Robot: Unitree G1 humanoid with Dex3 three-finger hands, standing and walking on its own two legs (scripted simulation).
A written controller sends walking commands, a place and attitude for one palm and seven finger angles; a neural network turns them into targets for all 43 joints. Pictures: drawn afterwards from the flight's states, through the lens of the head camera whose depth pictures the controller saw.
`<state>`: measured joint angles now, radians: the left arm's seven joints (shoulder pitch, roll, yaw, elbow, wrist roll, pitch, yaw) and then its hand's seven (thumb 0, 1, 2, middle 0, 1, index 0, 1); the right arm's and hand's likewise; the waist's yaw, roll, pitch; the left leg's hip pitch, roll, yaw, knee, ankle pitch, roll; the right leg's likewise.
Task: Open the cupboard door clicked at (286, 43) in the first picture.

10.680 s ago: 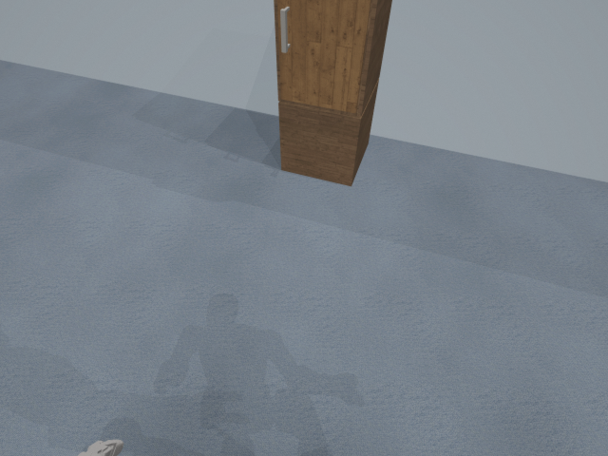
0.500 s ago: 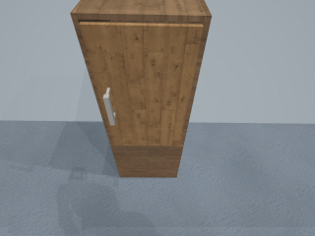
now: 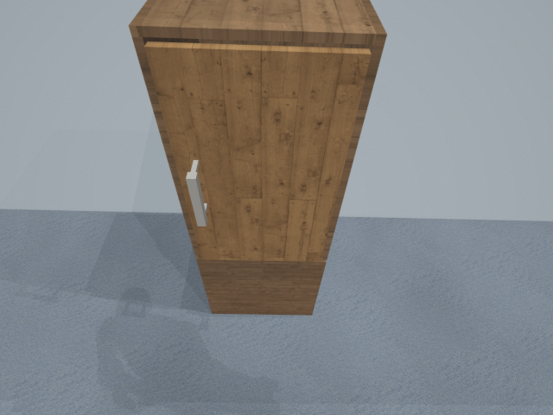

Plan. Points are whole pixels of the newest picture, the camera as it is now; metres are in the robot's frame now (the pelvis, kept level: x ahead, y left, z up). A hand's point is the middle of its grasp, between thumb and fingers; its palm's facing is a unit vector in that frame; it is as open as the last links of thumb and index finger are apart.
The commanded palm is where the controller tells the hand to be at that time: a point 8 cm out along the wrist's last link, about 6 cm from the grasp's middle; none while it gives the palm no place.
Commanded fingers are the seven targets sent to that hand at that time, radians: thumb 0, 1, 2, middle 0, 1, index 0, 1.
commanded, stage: raise the hand with hooked fingers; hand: left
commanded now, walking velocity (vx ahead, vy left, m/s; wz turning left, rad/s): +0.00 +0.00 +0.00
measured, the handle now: (198, 194) +0.53 +0.19 -0.04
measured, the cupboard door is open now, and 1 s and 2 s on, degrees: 0 0 0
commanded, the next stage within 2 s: none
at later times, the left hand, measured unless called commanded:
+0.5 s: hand out of the picture +0.14 +0.19 -0.07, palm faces +0.13 -0.99 -0.06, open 9.3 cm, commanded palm +0.13 +0.25 -0.06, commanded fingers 0.00 0.25 0.62 -0.25 -0.72 -0.25 -0.72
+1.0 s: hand (131, 370) +0.19 +0.23 -0.06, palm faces +0.05 -1.00 -0.05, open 12.3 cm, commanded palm +0.17 +0.28 -0.04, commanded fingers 0.00 -0.34 0.37 -0.29 -1.10 -0.29 -1.10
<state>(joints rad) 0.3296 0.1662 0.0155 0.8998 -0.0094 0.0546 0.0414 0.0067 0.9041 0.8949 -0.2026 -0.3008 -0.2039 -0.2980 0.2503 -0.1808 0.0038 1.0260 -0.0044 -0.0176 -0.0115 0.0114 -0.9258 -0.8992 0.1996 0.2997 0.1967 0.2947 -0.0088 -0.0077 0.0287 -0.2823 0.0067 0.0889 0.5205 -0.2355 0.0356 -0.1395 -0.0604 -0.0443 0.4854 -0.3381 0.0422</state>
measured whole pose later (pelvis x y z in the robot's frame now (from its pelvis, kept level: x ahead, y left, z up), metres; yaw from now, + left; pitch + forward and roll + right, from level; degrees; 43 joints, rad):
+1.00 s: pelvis -0.05 -0.01 -0.09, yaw +0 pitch +16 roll -3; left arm 0.25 0.30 0.33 0.18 -0.33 -0.42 -0.38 0.00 -0.12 0.46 -0.28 -0.95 -0.28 -0.95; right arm 0.26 -0.26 -0.03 0.61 0.02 -0.21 -0.07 0.02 -0.91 -0.90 0.20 0.30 0.20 0.30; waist -0.02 0.02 -0.15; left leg -1.04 0.07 0.00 1.18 -0.43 0.02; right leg -0.87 -0.01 -0.07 1.17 -0.58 0.01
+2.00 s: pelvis -0.05 -0.02 -0.09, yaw +1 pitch +15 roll -3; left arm 0.01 0.39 0.43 0.42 -0.35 -0.37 -0.47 -0.01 -0.50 0.30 -0.30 -1.20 -0.30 -1.20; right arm 0.27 -0.26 0.02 0.56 0.03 -0.16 -0.07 0.01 -0.90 -0.90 0.20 0.30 0.20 0.30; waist -0.02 0.03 -0.14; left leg -0.99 0.07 -0.01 1.13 -0.41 0.00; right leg -0.83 0.00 -0.08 1.12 -0.56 0.00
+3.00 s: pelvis -0.04 -0.02 -0.10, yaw -1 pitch +20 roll -4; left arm -0.49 0.50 0.48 0.87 -0.22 -0.40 -0.44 -0.01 -0.50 0.30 -0.30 -1.20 -0.30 -1.20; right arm 0.31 -0.27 0.01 0.63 0.02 -0.04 -0.05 0.01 -0.91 -0.90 0.20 0.30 0.20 0.30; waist -0.08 0.01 -0.14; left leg -1.11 0.09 0.01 1.19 -0.43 0.01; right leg -0.95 0.02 -0.05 1.17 -0.57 0.01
